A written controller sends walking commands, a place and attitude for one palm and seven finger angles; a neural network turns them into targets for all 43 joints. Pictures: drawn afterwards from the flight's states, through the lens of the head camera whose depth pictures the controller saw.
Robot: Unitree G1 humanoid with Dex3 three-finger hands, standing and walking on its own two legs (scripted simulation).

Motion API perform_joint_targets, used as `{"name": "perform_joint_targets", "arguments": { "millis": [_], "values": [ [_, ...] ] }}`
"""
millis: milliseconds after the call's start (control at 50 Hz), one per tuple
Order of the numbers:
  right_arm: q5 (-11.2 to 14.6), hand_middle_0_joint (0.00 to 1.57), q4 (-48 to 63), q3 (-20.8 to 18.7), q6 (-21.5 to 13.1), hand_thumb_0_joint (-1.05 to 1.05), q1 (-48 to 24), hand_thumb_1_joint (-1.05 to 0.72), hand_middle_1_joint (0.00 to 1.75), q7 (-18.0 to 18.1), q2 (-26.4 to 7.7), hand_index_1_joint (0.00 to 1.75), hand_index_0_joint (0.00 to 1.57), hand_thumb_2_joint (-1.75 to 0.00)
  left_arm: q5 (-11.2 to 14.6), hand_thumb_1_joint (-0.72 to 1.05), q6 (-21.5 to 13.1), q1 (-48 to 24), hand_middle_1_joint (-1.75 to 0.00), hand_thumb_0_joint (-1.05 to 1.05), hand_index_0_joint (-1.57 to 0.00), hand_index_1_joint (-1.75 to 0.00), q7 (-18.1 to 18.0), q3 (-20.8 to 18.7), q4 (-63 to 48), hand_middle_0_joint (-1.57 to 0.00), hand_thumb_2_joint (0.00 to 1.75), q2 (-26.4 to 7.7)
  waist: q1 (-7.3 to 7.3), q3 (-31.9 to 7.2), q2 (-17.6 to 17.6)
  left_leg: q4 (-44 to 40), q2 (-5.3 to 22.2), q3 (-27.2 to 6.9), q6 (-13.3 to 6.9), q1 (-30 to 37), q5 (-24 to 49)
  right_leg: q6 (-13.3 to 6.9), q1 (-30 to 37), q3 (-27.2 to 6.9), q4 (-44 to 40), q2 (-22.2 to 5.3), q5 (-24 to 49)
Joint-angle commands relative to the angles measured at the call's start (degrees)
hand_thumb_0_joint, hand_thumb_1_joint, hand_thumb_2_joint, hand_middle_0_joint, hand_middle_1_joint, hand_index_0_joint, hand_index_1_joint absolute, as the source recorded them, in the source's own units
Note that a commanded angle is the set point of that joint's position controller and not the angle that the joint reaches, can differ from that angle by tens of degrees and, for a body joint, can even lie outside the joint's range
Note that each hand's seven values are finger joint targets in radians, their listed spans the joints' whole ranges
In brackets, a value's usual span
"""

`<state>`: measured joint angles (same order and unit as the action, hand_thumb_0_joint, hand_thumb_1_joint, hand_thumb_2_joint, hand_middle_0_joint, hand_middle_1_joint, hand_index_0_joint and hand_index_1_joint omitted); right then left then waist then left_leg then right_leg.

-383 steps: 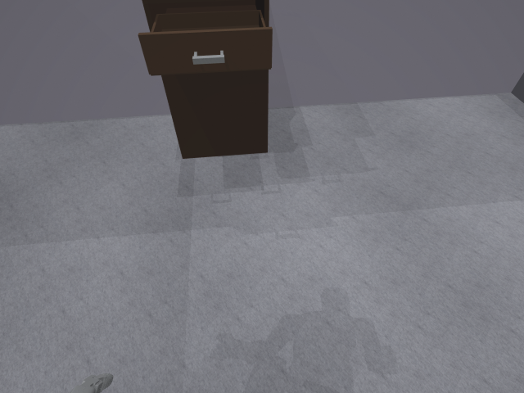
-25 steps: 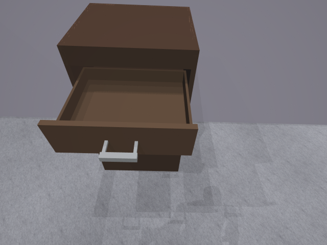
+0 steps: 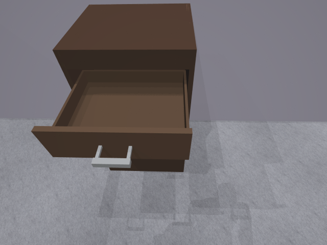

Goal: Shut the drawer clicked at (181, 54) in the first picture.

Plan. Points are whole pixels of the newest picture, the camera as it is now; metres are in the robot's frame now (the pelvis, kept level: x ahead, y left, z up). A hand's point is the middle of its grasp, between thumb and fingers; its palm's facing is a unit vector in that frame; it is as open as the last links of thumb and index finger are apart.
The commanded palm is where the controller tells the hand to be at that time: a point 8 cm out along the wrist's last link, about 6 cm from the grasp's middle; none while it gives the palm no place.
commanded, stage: shuffle to correct the standing spot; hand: left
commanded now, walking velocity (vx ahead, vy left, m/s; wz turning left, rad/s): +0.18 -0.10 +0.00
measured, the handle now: (113, 156) +0.36 +0.17 -0.03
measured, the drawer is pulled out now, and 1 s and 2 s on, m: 0.30 0.30 0.30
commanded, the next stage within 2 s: come to a stop and stand still in 0.14 s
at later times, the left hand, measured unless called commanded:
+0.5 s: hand out of the picture +0.09 +0.16 -0.18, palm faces +0.08 -0.98 -0.20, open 7.4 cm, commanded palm none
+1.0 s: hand out of the picture +0.14 +0.19 -0.18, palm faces +0.02 -0.96 -0.27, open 7.4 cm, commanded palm none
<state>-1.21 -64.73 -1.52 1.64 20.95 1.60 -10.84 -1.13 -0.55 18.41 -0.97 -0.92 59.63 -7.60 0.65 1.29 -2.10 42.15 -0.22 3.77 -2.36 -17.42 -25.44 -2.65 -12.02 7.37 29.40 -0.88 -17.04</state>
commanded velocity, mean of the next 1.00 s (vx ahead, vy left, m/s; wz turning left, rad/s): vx -0.05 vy -0.01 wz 0.00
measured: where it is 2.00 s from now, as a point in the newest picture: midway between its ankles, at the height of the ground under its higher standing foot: outside the picture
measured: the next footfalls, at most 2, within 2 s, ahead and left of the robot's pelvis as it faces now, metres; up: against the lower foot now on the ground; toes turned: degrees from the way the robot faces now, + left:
left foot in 0.30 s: +0.15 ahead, +0.12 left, +0.00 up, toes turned +10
right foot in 0.52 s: +0.11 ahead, -0.15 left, +0.00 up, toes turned +2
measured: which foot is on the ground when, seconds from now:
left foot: up 0.00-0.28, down 0.30-0.54, up 0.56-0.80, down 0.82-1.00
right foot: down 0.00-0.30, up 0.32-0.50, down 0.52-1.00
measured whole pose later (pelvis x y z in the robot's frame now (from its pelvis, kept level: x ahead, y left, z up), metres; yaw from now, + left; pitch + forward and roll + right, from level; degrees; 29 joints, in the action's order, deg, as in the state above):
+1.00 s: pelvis +0.07 -0.01 -0.01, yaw +0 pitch +0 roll +1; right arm -0.8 -54.5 -1.8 1.9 12.4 0.6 -10.4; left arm -0.7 0.1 11.6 -2.7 -0.8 54.5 -12.3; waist -0.6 2.7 1.2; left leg 36.5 -1.0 6.1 -2.2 -18.3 -18.3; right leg -1.4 -17.5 -2.6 37.2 -2.8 -18.5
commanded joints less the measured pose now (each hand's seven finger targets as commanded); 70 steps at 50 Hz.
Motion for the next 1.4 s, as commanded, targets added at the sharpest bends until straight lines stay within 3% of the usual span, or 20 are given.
{"name": "perform_joint_targets", "arguments": {
  "millis": [0, 220, 240, 280, 300, 440, 500, 540, 660, 760, 820, 880, 920, 960, 980, 1020, 1060, 1120, 1240, 1380],
  "values": [
    [-0.4, 0.20, 6.0, -1.0, -1.5, 0.00, -5.0, -0.90, 0.30, -0.8, -2.4, 0.30, 0.20, -0.90, -0.1, 0.90, -1.4, 6.5, -0.30, 0.00, -0.20, -0.30, -1.3, -1.5, 0.4, -0.20, 0.90, -6.6, -1.21, 6.5, 5.5, 17.9, 4.5, -2.1, 0.8, -18.2, 0.1, -9.6, 4.5, -20.5, -19.9, -17.5, -5.6],
    [-0.2, 0.20, 5.9, -1.2, -3.3, 0.00, -0.8, -0.90, 0.30, -0.7, -0.4, 0.30, 0.20, -0.90, -0.2, 0.90, -1.2, 6.0, -0.30, 0.00, -0.20, -0.30, 0.1, -1.7, 2.0, -0.20, 0.90, -6.5, 1.76, 2.1, 9.0, -11.9, 1.7, 6.7, 1.2, 6.3, 13.7, -4.3, 0.0, -5.0, -4.9, -8.8, 16.9],
    [-0.5, 0.20, 4.5, -1.6, -3.6, 0.00, 3.3, -0.90, 0.30, -0.2, -2.9, 0.30, 0.20, -0.90, 0.1, 0.90, -1.1, 6.2, -0.30, 0.00, -0.20, -0.30, 0.3, -1.4, 1.5, -0.20, 0.90, -4.9, 3.17, 0.3, 3.1, -14.8, 4.1, 3.1, 0.1, 14.3, 16.7, -2.7, -4.1, -3.9, 3.9, -7.1, 17.0],
    [-0.7, 0.20, 4.1, -3.1, -3.4, 0.00, 8.9, -0.90, 0.30, 1.2, -11.1, 0.30, 0.20, -0.90, 0.1, 0.90, -0.8, 5.4, -0.30, 0.00, -0.20, -0.30, 0.3, -0.5, -1.6, -0.20, 0.90, -1.6, 4.20, -2.1, -14.8, -24.8, 26.3, -24.2, -11.4, 21.6, 35.7, 2.3, -20.1, -0.8, 27.6, 0.0, -18.0],
    [-0.6, 0.20, 4.9, -2.7, -2.7, 0.00, 5.7, -0.90, 0.30, 1.3, -10.2, 0.30, 0.20, -0.90, -0.5, 0.90, 0.0, 3.5, -0.30, 0.00, -0.20, -0.30, -0.2, -1.0, -2.5, -0.20, 0.90, -3.0, 3.14, 1.7, -8.2, -25.5, 26.9, -21.7, -12.9, 13.4, 34.9, 1.9, -18.2, -5.4, 31.7, -2.2, -18.8],
    [0.0, 0.20, 8.1, -1.9, -2.1, 0.00, -9.4, -0.90, 0.30, 1.2, -7.3, 0.30, 0.20, -0.90, -0.1, 0.90, 0.9, 8.3, -0.30, 0.00, -0.20, -0.30, -0.5, -1.2, 0.3, -0.20, 0.90, -2.3, -2.90, -4.6, -0.9, -16.6, 15.4, -4.0, -4.6, 5.0, 38.9, 3.6, -1.2, -3.3, 5.9, -2.0, 3.0],
    [0.8, 0.20, 9.3, -2.5, -0.6, 0.00, -7.7, -0.90, 0.30, 0.5, -3.9, 0.30, 0.20, -0.90, -1.0, 0.90, 0.5, 4.5, -0.30, 0.00, -0.20, -0.30, -0.9, -2.1, -2.2, -0.20, 0.90, -8.1, -0.96, -3.3, 11.7, -6.8, 4.5, 1.6, 1.7, 1.2, 16.3, -1.2, -2.6, -16.0, -3.6, -10.0, 26.5],
    [0.7, 0.20, 8.7, -2.3, 0.4, 0.00, -7.2, -0.90, 0.30, 0.2, -1.2, 0.30, 0.20, -0.90, -0.7, 0.90, 0.2, 1.2, -0.30, 0.00, -0.20, -0.30, -0.9, -2.4, -3.0, -0.20, 0.90, -11.6, -0.39, -1.8, 11.9, -0.7, 1.1, 1.4, 3.4, 0.7, 1.5, -7.0, -4.9, -20.1, -6.8, -16.8, 33.0],
    [1.0, 0.20, 8.9, -2.2, 0.1, 0.00, -8.8, -0.90, 0.30, 0.4, -2.9, 0.30, 0.20, -0.90, -0.9, 0.90, 0.2, 0.1, -0.30, 0.00, -0.20, -0.30, -2.2, -3.4, -3.2, -0.20, 0.90, -12.2, -2.39, -5.3, 12.3, 3.0, 0.3, -1.9, 4.3, -7.9, -5.8, -10.7, 12.2, -18.8, 0.0, -17.0, 60.1],
    [0.9, 0.20, 7.7, -2.1, 0.1, 0.00, -3.5, -0.90, 0.30, 0.3, -3.1, 0.30, 0.20, -0.90, 0.0, 0.90, 1.3, -5.4, -0.30, 0.00, -0.20, -0.30, -2.2, -3.8, -4.7, -0.20, 0.90, -13.1, 0.38, -6.1, 9.7, -17.6, 0.6, -0.8, 4.1, 6.9, 15.1, -5.9, 5.2, -15.7, 3.3, -14.1, 45.9],
    [0.1, 0.20, 9.6, -2.4, -0.3, 0.00, -5.5, -0.90, 0.30, 0.3, -8.7, 0.30, 0.20, -0.90, 0.5, 0.90, 2.0, -5.9, -0.30, 0.00, -0.20, -0.30, -2.1, -2.4, -6.2, -0.20, 0.90, -7.6, -0.24, -4.3, -11.9, -22.4, 19.8, -15.9, -7.9, 12.6, 57.4, 3.3, -8.8, -6.0, 19.4, 0.4, -13.4],
    [1.1, 0.20, 13.1, -2.8, -2.2, 0.00, -13.3, -0.90, 0.30, 0.2, -12.2, 0.30, 0.20, -0.90, 1.1, 0.90, 1.7, -0.2, -0.30, 0.00, -0.20, -0.30, -3.3, -1.6, -3.3, -0.20, 0.90, -10.5, -3.19, -6.5, -13.6, -12.7, 18.4, -13.6, -7.6, 5.4, 56.8, 0.9, -8.6, -12.7, 23.9, -4.5, -13.8],
    [0.0, 0.20, 16.4, -1.9, -1.2, 0.00, -14.2, -0.90, 0.30, -0.9, -7.4, 0.30, 0.20, -0.90, 0.2, 0.90, 0.5, -0.9, -0.30, 0.00, -0.20, -0.30, -2.1, -1.5, -6.1, -0.20, 0.90, -10.2, -4.88, -2.7, -2.9, -10.7, 9.0, -5.2, -2.6, -0.5, 27.2, 0.9, -1.6, -10.1, 3.5, -2.7, 4.6],
    [0.6, 0.20, 16.3, -1.1, -0.8, 0.00, -6.7, -0.90, 0.30, -1.1, -3.1, 0.30, 0.20, -0.90, -0.2, 0.90, -1.0, -4.2, -0.30, 0.00, -0.20, -0.30, -2.0, -1.0, -7.3, -0.20, 0.90, -13.3, 0.05, -2.5, 15.7, -2.7, 1.7, -1.6, 1.7, -2.1, 2.9, -5.1, -4.5, -25.7, -5.4, -13.7, 13.2],
    [0.7, 0.20, 15.7, -1.0, -1.0, 0.00, -3.2, -0.90, 0.30, -1.1, -2.6, 0.30, 0.20, -0.90, -0.3, 0.90, -0.8, -6.6, -0.30, 0.00, -0.20, -0.30, -1.8, -0.8, -8.6, -0.20, 0.90, -14.3, 1.96, -3.3, 13.0, -3.8, 0.6, -1.8, 2.1, 2.6, 0.7, -7.6, -8.1, -23.9, -5.5, -14.9, 10.4],
    [0.0, 0.20, 14.2, -1.0, -1.7, 0.00, 0.4, -0.90, 0.30, -1.8, -2.9, 0.30, 0.20, -0.90, -0.5, 0.90, 0.4, -9.8, -0.30, 0.00, -0.20, -0.30, -1.4, -0.3, -10.1, -0.20, 0.90, -12.9, 4.03, -2.3, -3.4, -14.5, 1.8, -3.1, 1.7, 10.0, 11.2, -1.5, -13.6, -14.4, 3.5, -5.8, -0.6],
    [-0.3, 0.20, 15.2, -1.8, -2.1, 0.00, -3.6, -0.90, 0.30, -1.1, -8.7, 0.30, 0.20, -0.90, 0.2, 0.90, 1.6, -5.7, -0.30, 0.00, -0.20, -0.30, -1.6, 0.0, -8.9, -0.20, 0.90, -9.6, 0.13, 0.6, -9.2, -23.9, 13.7, -19.6, -4.7, 0.7, 9.6, 2.2, -10.5, -6.7, 12.0, 1.2, -10.8],
    [0.0, 0.20, 16.6, -1.2, -1.8, 0.00, -7.9, -0.90, 0.30, -0.9, -8.1, 0.30, 0.20, -0.90, -0.1, 0.90, 1.9, -2.2, -0.30, 0.00, -0.20, -0.30, -0.9, 0.2, -7.1, -0.20, 0.90, -8.9, -2.79, 6.3, -1.6, -25.6, 10.7, -14.8, -4.5, -9.5, -0.9, 1.2, -4.3, -8.3, 7.5, -0.1, -5.4],
    [0.0, 0.20, 14.8, -1.2, -1.3, 0.00, -3.6, -0.90, 0.30, -1.2, -6.7, 0.30, 0.20, -0.90, -0.1, 0.90, 0.8, -3.4, -0.30, 0.00, -0.20, -0.30, -0.7, -0.3, -7.5, -0.20, 0.90, -10.6, 0.29, 3.7, 5.3, -20.6, 4.3, -8.6, -0.4, 0.1, -4.9, -0.5, -12.4, -16.0, -5.8, -3.3, -15.7],
    [0.1, 0.20, 12.3, -0.7, -2.1, 0.00, -1.6, -0.90, 0.30, -1.1, -5.6, 0.30, 0.20, -0.90, 0.1, 0.90, 0.2, -1.3, -0.30, 0.00, -0.20, -0.30, -0.7, -0.3, -6.3, -0.20, 0.90, -9.4, 0.23, 1.0, 3.8, -20.7, 4.7, -7.6, -0.1, 2.6, -0.2, -0.1, -11.1, -16.3, -6.7, -3.4, -12.4]
  ]
}}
